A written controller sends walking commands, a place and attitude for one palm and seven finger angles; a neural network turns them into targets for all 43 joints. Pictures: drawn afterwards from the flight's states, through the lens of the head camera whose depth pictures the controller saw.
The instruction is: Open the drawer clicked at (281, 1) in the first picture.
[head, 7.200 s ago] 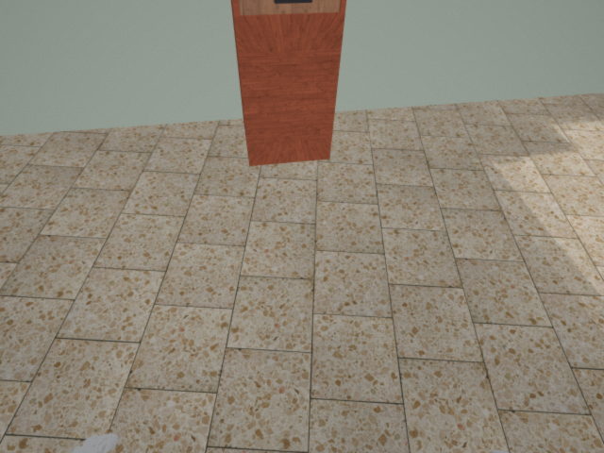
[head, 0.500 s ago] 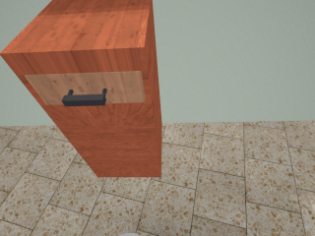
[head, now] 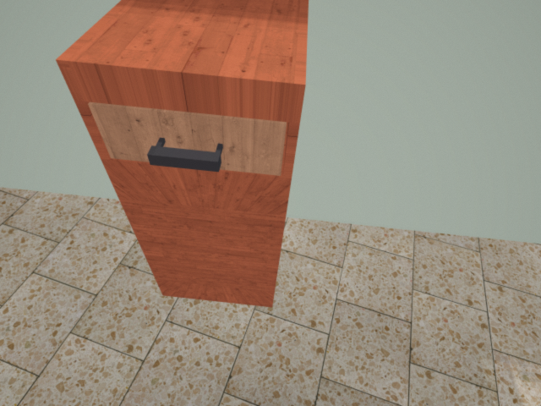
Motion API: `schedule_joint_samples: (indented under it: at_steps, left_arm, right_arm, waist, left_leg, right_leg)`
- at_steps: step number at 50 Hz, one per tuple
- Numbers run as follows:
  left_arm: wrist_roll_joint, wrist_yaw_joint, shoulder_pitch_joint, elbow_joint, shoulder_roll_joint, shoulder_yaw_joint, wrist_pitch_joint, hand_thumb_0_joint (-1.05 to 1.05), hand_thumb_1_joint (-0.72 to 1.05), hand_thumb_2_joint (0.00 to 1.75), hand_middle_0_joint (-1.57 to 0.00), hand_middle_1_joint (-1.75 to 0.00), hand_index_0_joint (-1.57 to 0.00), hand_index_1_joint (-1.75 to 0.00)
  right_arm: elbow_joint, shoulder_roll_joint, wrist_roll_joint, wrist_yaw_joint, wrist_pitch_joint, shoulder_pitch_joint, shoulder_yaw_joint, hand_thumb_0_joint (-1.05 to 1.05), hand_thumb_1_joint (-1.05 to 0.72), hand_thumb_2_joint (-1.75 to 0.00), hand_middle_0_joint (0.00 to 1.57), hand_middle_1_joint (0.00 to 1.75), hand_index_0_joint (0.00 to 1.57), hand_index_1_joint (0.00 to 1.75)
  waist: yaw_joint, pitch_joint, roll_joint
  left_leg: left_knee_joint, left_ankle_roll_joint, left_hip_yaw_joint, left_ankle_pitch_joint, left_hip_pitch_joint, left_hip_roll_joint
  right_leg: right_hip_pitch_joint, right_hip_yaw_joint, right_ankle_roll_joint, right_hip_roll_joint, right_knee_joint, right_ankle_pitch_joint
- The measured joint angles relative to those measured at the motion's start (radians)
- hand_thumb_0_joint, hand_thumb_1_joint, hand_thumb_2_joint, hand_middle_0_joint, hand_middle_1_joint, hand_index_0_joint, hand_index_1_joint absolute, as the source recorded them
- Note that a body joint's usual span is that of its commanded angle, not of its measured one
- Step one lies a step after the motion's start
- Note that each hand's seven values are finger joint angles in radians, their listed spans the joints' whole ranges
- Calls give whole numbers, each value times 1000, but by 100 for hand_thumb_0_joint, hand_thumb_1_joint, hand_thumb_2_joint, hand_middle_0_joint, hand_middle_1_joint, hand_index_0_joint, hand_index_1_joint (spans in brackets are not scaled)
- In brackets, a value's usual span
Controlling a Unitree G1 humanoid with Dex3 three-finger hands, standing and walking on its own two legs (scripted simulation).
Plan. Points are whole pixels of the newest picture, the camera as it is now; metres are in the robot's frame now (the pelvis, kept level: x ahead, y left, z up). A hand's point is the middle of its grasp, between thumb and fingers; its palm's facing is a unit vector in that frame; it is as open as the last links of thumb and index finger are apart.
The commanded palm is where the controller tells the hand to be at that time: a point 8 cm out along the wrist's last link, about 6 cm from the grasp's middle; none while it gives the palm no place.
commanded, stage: come to a stop and stand still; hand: left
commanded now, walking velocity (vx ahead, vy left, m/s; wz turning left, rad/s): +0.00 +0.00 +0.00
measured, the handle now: (188, 151) +0.55 +0.23 +0.03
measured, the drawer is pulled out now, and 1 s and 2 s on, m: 0.00 0.00 0.00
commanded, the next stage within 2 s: look again from close up in 0.62 s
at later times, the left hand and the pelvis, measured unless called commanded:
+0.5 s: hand out of the picture +0.03 +0.18 -0.18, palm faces +0.02 -0.98 -0.19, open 7.4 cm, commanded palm none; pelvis +0.02 +0.00 +0.00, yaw -1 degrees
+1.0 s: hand out of the picture +0.01 +0.17 -0.18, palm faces +0.02 -0.98 -0.21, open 7.4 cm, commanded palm none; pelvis +0.01 +0.00 -0.01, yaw +0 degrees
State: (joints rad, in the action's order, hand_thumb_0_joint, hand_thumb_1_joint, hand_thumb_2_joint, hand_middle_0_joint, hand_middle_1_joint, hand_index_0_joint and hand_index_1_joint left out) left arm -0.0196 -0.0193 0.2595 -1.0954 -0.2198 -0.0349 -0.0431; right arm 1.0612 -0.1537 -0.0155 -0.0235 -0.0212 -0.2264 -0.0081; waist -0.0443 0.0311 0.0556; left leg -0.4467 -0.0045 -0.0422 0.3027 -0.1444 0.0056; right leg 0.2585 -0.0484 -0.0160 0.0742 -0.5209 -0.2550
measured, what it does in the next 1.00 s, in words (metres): stands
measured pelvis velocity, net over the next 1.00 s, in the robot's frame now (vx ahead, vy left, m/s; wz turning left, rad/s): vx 0.01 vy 0.00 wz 0.00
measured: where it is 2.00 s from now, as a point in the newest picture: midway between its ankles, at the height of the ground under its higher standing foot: outside the picture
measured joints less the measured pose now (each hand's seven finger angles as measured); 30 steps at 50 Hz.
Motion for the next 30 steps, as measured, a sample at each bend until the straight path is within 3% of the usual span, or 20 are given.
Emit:
schedule_joint_samples:
  at_steps: [4, 13, 30]
  left_arm:
    - [4, -2, 8, -33, 29, 20, 19, 1, 90, 90, -20, -30, -20, -30]
    - [9, -9, -4, -60, 65, 35, 29, 1, 90, 90, -20, -30, -20, -30]
    - [12, -22, -19, -49, 65, 29, 38, 1, 91, 90, -20, -30, -20, -30]
  right_arm:
    - [24, -13, 8, -4, 9, 6, 1, 1, -93, -89, 20, 29, 20, 30]
    - [61, -6, 11, -7, 25, -19, 10, 1, -92, -89, 20, 29, 20, 30]
    - [98, 36, 10, -11, 31, -76, 14, 1, -90, -89, 20, 29, 20, 30]
  waist:
    - [5, 10, -33]
    - [25, 12, -44]
    - [41, 12, -59]
  left_leg:
    - [6, 4, -4, 5, 17, 7]
    - [30, 6, -10, 8, 50, 11]
    - [40, -6, -1, 18, 75, 23]
  right_leg:
    - [-39, 4, -22, -10, 56, 17]
    - [-74, 8, -26, -15, 88, 21]
    - [-96, -3, -15, -26, 86, 1]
